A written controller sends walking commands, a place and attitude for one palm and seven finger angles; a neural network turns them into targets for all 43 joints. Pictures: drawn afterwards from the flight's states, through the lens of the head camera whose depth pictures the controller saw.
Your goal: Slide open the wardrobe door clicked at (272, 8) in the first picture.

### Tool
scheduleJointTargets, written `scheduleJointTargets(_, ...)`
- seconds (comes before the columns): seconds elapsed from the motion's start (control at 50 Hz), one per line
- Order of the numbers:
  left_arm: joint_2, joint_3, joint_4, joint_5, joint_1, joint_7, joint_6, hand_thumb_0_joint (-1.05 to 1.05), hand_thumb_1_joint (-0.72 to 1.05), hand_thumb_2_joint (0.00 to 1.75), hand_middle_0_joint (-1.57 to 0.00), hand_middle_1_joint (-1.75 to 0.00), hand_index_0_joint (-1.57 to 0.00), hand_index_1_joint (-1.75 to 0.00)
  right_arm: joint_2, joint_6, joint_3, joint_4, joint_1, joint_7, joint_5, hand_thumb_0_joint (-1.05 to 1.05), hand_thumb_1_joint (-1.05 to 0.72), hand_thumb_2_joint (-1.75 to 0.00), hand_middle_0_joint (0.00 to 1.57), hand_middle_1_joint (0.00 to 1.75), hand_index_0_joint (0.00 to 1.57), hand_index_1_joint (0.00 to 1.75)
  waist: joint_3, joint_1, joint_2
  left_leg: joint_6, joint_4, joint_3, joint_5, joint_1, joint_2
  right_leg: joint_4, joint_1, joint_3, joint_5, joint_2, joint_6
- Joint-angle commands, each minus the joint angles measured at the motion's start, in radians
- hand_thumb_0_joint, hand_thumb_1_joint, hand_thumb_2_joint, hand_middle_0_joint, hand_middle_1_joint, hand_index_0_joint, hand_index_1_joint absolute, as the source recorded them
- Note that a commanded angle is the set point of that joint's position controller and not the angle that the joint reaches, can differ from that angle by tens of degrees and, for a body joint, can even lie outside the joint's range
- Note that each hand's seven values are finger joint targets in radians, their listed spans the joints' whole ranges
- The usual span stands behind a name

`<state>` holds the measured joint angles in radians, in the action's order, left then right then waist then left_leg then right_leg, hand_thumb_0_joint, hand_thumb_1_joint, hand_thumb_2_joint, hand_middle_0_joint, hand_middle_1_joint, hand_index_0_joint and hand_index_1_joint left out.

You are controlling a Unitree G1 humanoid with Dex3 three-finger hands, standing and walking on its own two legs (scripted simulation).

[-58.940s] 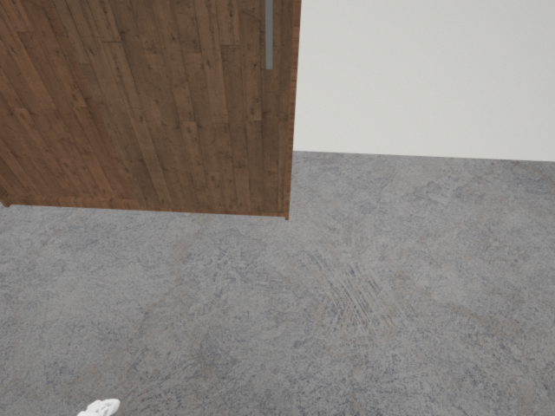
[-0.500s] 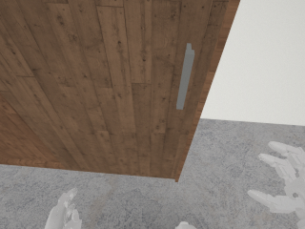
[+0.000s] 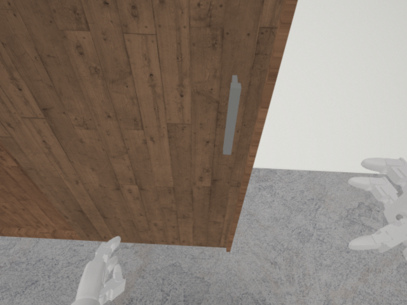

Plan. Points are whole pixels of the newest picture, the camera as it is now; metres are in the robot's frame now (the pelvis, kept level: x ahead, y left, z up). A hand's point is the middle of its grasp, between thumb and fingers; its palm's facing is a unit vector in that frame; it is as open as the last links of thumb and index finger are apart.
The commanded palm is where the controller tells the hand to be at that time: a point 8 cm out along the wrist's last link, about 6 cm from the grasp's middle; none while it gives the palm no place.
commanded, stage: raise the hand with hooked fingers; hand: right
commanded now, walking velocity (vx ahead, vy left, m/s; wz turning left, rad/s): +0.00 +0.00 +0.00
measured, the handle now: (230, 117) +0.49 -0.05 +0.12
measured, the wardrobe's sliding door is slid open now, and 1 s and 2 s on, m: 0.00 0.00 0.00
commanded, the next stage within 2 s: move the hooked fingers beside the handle in 0.60 s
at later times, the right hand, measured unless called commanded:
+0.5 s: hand (368, 189) +0.28 -0.26 +0.14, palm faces +0.09 +0.99 -0.05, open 14.0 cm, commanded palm +0.25 -0.30 +0.15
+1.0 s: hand (339, 178) +0.31 -0.23 +0.14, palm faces +0.02 +1.00 -0.01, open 14.0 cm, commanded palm +0.28 -0.28 +0.14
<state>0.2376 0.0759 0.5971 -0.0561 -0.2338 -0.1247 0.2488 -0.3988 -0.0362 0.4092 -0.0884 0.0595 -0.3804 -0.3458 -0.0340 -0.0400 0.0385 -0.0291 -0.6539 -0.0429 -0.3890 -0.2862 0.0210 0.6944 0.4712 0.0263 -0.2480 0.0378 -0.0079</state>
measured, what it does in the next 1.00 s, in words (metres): stands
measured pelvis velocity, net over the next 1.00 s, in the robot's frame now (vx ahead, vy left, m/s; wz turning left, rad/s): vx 0.01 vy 0.01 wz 0.01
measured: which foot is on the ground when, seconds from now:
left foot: down 0.00-1.00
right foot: down 0.00-1.00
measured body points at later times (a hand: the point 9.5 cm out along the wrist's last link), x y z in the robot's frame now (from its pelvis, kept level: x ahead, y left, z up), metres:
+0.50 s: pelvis +0.01 +0.02 +0.01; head +0.00 +0.02 +0.46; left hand +0.17 +0.26 -0.06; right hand +0.27 -0.31 +0.15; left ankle -0.03 +0.14 -0.72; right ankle +0.07 -0.12 -0.72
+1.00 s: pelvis +0.01 +0.01 +0.01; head +0.01 +0.02 +0.46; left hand +0.18 +0.25 -0.07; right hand +0.30 -0.28 +0.14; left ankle -0.03 +0.14 -0.72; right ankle +0.07 -0.12 -0.72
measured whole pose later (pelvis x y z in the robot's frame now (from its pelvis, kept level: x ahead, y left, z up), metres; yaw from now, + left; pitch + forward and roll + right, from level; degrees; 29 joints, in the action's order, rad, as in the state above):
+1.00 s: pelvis +0.01 +0.01 +0.01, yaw +1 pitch +1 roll +1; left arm 0.26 0.05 0.62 -0.06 -0.24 -0.12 0.23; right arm -0.37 0.01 0.37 -0.22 -0.11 -0.38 -0.32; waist -0.03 -0.03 0.04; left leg -0.01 -0.61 -0.03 -0.38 -0.25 0.01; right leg 0.62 0.42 0.02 -0.23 0.04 -0.02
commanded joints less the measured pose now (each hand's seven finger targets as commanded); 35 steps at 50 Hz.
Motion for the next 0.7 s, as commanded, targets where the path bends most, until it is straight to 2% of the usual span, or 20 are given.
scheduleJointTargets(0.0,0.139,-0.059,-0.136,-0.010,0.089,-0.022,0.067,0.00,0.90,0.90,-0.20,-0.30,-0.20,-0.30,-0.283,-0.080,0.133,0.178,-0.309,-0.005,-0.034,0.00,0.50,-0.30,0.30,1.20,0.30,1.20,-0.167,0.015,0.111,0.038,0.142,-0.031,0.102,-0.120,-0.059,-0.144,-0.286,0.010,0.008,-0.031,0.026)
scheduleJointTargets(0.02,0.143,-0.059,-0.133,-0.012,0.089,-0.023,0.066,0.00,0.90,0.90,-0.20,-0.30,-0.20,-0.30,-0.283,-0.065,0.124,0.155,-0.324,-0.013,-0.029,0.00,0.50,-0.30,0.30,1.20,0.30,1.20,-0.151,0.015,0.115,0.038,0.148,-0.033,0.092,-0.119,-0.057,-0.153,-0.277,0.012,-0.008,-0.031,0.024)
scheduleJointTargets(0.04,0.144,-0.059,-0.131,-0.014,0.088,-0.023,0.064,0.00,0.90,0.90,-0.20,-0.30,-0.20,-0.30,-0.286,-0.044,0.127,0.107,-0.312,-0.023,-0.032,0.00,0.50,-0.30,0.30,1.20,0.30,1.20,-0.134,0.009,0.084,0.038,0.162,-0.030,0.097,-0.109,-0.058,-0.156,-0.266,0.011,-0.007,-0.032,0.028)
scheduleJointTargets(0.08,0.150,-0.060,-0.133,-0.021,0.092,-0.027,0.062,0.00,0.90,0.90,-0.20,-0.30,-0.20,-0.30,-0.287,-0.004,0.107,0.066,-0.334,-0.045,-0.032,0.00,0.50,-0.30,0.30,1.20,0.30,1.20,-0.115,0.014,0.065,0.031,0.179,-0.023,0.095,-0.118,-0.053,-0.162,-0.261,0.006,-0.012,-0.034,0.030)
scheduleJointTargets(0.12,0.154,-0.062,-0.141,-0.023,0.086,-0.023,0.060,0.00,0.90,0.90,-0.20,-0.30,-0.20,-0.30,-0.261,0.028,0.086,0.023,-0.296,-0.064,-0.037,0.00,0.50,-0.30,0.30,1.20,0.30,1.20,-0.118,0.010,0.036,0.030,0.181,-0.024,0.110,-0.115,-0.051,-0.162,-0.256,0.005,0.001,-0.038,0.033)
scheduleJointTargets(0.14,0.154,-0.065,-0.145,-0.023,0.082,-0.018,0.057,0.00,0.90,0.90,-0.20,-0.30,-0.20,-0.30,-0.254,0.037,0.087,0.003,-0.268,-0.069,-0.041,0.00,0.50,-0.30,0.30,1.20,0.30,1.20,-0.115,0.004,-0.008,0.030,0.188,-0.019,0.120,-0.105,-0.052,-0.154,-0.247,0.002,0.015,-0.038,0.035)
scheduleJointTargets(0.16,0.155,-0.067,-0.149,-0.025,0.086,-0.014,0.057,0.00,0.90,0.90,-0.20,-0.30,-0.20,-0.30,-0.251,0.040,0.083,0.008,-0.264,-0.076,-0.044,0.00,0.50,-0.30,0.30,1.20,0.30,1.20,-0.114,0.006,0.003,0.027,0.186,-0.016,0.139,-0.111,-0.048,-0.149,-0.247,-0.005,0.028,-0.041,0.036)
scheduleJointTargets(0.18,0.157,-0.070,-0.151,-0.024,0.086,-0.011,0.056,0.00,0.90,0.90,-0.20,-0.30,-0.20,-0.30,-0.266,0.035,0.099,0.030,-0.274,-0.076,-0.048,0.00,0.50,-0.30,0.30,1.20,0.30,1.20,-0.130,0.003,-0.016,0.027,0.180,-0.017,0.159,-0.106,-0.049,-0.143,-0.251,-0.004,0.046,-0.042,0.038)
scheduleJointTargets(0.22,0.155,-0.074,-0.159,-0.021,0.091,-0.006,0.057,0.00,0.90,0.90,-0.20,-0.30,-0.20,-0.30,-0.291,0.009,0.123,0.087,-0.301,-0.067,-0.049,0.00,0.50,-0.30,0.30,1.20,0.30,1.20,-0.172,0.000,0.013,0.028,0.170,-0.015,0.168,-0.098,-0.051,-0.139,-0.276,-0.008,0.064,-0.043,0.037)
scheduleJointTargets(0.24,0.155,-0.075,-0.160,-0.016,0.093,-0.004,0.058,0.00,0.90,0.90,-0.20,-0.30,-0.20,-0.30,-0.317,-0.010,0.144,0.121,-0.315,-0.057,-0.050,0.00,0.50,-0.30,0.30,1.20,0.30,1.20,-0.173,-0.002,-0.006,0.029,0.174,-0.008,0.180,-0.087,-0.051,-0.131,-0.277,-0.012,0.078,-0.042,0.039)
scheduleJointTargets(0.26,0.154,-0.075,-0.161,-0.015,0.095,-0.003,0.061,0.00,0.90,0.90,-0.20,-0.30,-0.20,-0.30,-0.323,-0.028,0.155,0.151,-0.332,-0.048,-0.049,0.00,0.50,-0.30,0.30,1.20,0.30,1.20,-0.200,-0.001,0.024,0.030,0.166,-0.007,0.186,-0.079,-0.051,-0.132,-0.290,-0.014,0.087,-0.043,0.038)
scheduleJointTargets(0.32,0.146,-0.075,-0.154,-0.010,0.086,-0.006,0.064,0.00,0.90,0.90,-0.20,-0.30,-0.20,-0.30,-0.331,-0.071,0.180,0.173,-0.337,-0.019,-0.040,0.00,0.50,-0.30,0.30,1.20,0.30,1.20,-0.207,-0.002,0.069,0.032,0.158,-0.012,0.188,-0.075,-0.053,-0.137,-0.307,-0.017,0.092,-0.043,0.036)
scheduleJointTargets(0.34,0.147,-0.075,-0.149,-0.007,0.082,-0.005,0.063,0.00,0.90,0.90,-0.20,-0.30,-0.20,-0.30,-0.346,-0.076,0.187,0.174,-0.335,-0.016,-0.038,0.00,0.50,-0.30,0.30,1.20,0.30,1.20,-0.201,-0.004,0.064,0.031,0.164,-0.003,0.195,-0.069,-0.052,-0.131,-0.300,-0.022,0.096,-0.041,0.038)
scheduleJointTargets(0.42,0.145,-0.075,-0.140,-0.013,0.084,-0.012,0.062,0.00,0.90,0.90,-0.20,-0.30,-0.20,-0.30,-0.296,-0.060,0.141,0.130,-0.332,-0.023,-0.027,0.00,0.50,-0.30,0.30,1.20,0.30,1.20,-0.156,0.007,0.107,0.029,0.168,-0.005,0.196,-0.086,-0.047,-0.140,-0.294,-0.025,0.080,-0.043,0.035)
scheduleJointTargets(0.52,0.151,-0.077,-0.144,-0.017,0.083,-0.017,0.056,0.00,0.90,0.90,-0.20,-0.30,-0.20,-0.30,-0.276,-0.013,0.112,0.084,-0.316,-0.053,-0.034,0.00,0.50,-0.30,0.30,1.20,0.30,1.20,-0.143,0.010,0.047,0.024,0.175,-0.008,0.209,-0.090,-0.048,-0.144,-0.286,-0.019,0.079,-0.042,0.038)
scheduleJointTargets(0.54,0.153,-0.077,-0.144,-0.017,0.078,-0.016,0.055,0.00,0.90,0.90,-0.20,-0.30,-0.20,-0.30,-0.276,-0.010,0.113,0.068,-0.301,-0.057,-0.039,0.00,0.50,-0.30,0.30,1.20,0.30,1.20,-0.133,0.009,0.001,0.021,0.182,-0.003,0.219,-0.088,-0.051,-0.138,-0.280,-0.022,0.088,-0.039,0.041)
scheduleJointTargets(0.62,0.150,-0.077,-0.150,-0.016,0.085,-0.014,0.052,0.00,0.90,0.90,-0.20,-0.30,-0.20,-0.30,-0.298,-0.023,0.142,0.096,-0.329,-0.054,-0.044,0.00,0.50,-0.30,0.30,1.20,0.30,1.20,-0.177,0.003,0.028,0.023,0.166,-0.008,0.242,-0.082,-0.050,-0.136,-0.299,-0.021,0.107,-0.044,0.038)
scheduleJointTargets(0.64,0.150,-0.076,-0.149,-0.014,0.084,-0.011,0.052,0.00,0.90,0.90,-0.20,-0.30,-0.20,-0.30,-0.306,-0.032,0.144,0.114,-0.336,-0.049,-0.044,0.00,0.50,-0.30,0.30,1.20,0.30,1.20,-0.183,0.002,0.012,0.024,0.165,-0.009,0.249,-0.069,-0.052,-0.133,-0.302,-0.022,0.121,-0.042,0.039)
scheduleJointTargets(0.66,0.146,-0.076,-0.150,-0.014,0.087,-0.011,0.053,0.00,0.90,0.90,-0.20,-0.30,-0.20,-0.30,-0.301,-0.037,0.147,0.110,-0.334,-0.046,-0.042,0.00,0.50,-0.30,0.30,1.20,0.30,1.20,-0.187,0.001,0.035,0.026,0.160,-0.007,0.268,-0.068,-0.050,-0.133,-0.309,-0.024,0.132,-0.044,0.039)
scheduleJointTargets(0.68,0.146,-0.077,-0.151,-0.012,0.082,-0.010,0.052,0.00,0.90,0.90,-0.20,-0.30,-0.20,-0.30,-0.305,-0.041,0.154,0.109,-0.331,-0.044,-0.042,0.00,0.50,-0.30,0.30,1.20,0.30,1.20,-0.200,0.001,0.016,0.023,0.158,-0.008,0.275,-0.066,-0.050,-0.133,-0.311,-0.024,0.135,-0.044,0.040)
